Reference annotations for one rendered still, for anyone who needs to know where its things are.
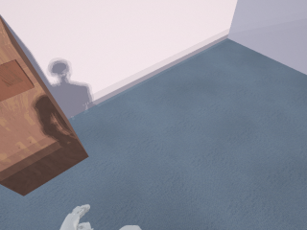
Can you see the drawer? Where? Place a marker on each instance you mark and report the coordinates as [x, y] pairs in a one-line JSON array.
[[13, 80]]

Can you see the robot left hand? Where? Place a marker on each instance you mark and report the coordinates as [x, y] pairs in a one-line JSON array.
[[72, 220]]

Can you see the cabinet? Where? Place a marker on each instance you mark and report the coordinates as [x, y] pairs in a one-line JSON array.
[[37, 142]]

